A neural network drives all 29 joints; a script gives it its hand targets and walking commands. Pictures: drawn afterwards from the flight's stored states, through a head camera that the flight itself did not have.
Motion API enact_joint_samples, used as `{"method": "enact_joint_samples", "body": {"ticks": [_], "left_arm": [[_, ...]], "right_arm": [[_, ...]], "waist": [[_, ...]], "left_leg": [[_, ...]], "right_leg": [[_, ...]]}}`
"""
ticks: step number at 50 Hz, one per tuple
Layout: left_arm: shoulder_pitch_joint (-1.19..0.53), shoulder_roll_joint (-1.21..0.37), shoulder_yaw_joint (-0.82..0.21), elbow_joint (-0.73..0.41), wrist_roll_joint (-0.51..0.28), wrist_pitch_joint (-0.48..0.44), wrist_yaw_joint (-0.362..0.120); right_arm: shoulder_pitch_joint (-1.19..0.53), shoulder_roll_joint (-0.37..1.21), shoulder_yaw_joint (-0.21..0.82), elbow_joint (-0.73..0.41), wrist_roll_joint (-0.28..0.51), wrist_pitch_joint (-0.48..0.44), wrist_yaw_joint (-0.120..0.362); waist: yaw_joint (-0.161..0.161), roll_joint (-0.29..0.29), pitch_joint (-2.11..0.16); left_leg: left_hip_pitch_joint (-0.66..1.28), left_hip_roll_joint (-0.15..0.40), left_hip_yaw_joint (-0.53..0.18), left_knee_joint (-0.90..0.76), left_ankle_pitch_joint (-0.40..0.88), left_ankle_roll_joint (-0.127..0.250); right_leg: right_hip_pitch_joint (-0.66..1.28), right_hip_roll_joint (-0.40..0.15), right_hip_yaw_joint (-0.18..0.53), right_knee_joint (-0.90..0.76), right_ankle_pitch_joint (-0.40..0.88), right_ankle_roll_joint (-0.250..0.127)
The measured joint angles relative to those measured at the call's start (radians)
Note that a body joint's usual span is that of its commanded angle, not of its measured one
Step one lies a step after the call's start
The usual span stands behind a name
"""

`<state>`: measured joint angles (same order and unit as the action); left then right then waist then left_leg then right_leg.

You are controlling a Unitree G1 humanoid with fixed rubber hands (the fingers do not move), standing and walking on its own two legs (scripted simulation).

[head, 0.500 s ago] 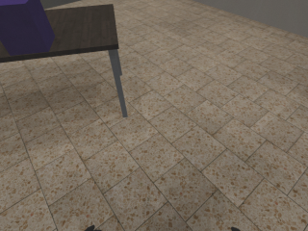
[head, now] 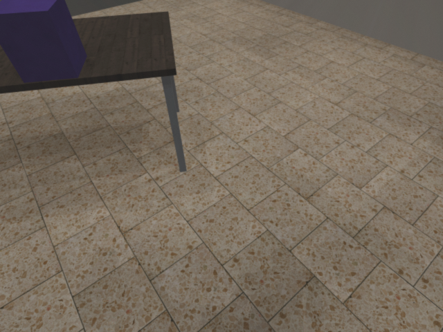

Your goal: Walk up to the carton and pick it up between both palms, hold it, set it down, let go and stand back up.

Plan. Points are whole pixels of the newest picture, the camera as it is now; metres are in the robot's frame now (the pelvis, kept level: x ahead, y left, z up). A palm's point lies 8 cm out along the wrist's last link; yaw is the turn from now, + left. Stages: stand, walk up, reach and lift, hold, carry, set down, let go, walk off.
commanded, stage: stand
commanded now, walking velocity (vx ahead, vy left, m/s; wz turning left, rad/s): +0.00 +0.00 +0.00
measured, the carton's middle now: (42, 38) +1.15 +0.72 +0.05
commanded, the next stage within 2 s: walk up in 1.80 s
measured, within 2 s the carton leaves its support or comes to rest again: neither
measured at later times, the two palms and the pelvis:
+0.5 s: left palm out of the picture -0.02 +0.21 -0.14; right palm out of the picture +0.00 -0.20 -0.14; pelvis +0.00 +0.01 +0.01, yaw +0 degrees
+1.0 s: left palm out of the picture -0.05 +0.21 -0.14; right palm out of the picture -0.02 -0.19 -0.14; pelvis -0.01 +0.01 +0.01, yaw +0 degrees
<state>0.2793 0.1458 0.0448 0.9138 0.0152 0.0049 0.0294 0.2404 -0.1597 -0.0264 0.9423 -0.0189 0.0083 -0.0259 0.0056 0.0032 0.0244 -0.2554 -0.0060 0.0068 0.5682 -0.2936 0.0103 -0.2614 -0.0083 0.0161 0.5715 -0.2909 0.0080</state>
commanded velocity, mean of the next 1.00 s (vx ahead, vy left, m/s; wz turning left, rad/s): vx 0.00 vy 0.00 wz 0.00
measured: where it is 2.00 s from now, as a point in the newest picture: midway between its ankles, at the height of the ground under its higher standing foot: outside the picture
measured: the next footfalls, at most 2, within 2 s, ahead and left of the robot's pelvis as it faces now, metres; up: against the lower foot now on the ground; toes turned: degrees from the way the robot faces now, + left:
none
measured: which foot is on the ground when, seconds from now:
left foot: down 0.00-1.00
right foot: down 0.00-1.00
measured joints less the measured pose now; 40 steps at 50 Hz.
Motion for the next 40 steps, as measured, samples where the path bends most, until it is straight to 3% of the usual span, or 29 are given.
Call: {"method": "enact_joint_samples", "body": {"ticks": [18, 40], "left_arm": [[0.024, -0.042, -0.012, 0.188, -0.001, -0.005, 0.008], [0.022, -0.055, -0.023, 0.240, -0.002, 0.001, 0.009]], "right_arm": [[0.009, 0.036, -0.003, 0.170, 0.010, -0.001, -0.011], [0.033, 0.051, 0.007, 0.206, 0.005, -0.001, -0.018]], "waist": [[0.003, 0.000, 0.023], [0.004, 0.003, 0.021]], "left_leg": [[0.058, -0.009, -0.003, -0.065, 0.033, 0.008], [0.054, -0.015, 0.001, -0.086, 0.057, 0.014]], "right_leg": [[0.065, -0.009, -0.003, -0.073, 0.035, 0.010], [0.060, -0.016, 0.001, -0.095, 0.060, 0.018]]}}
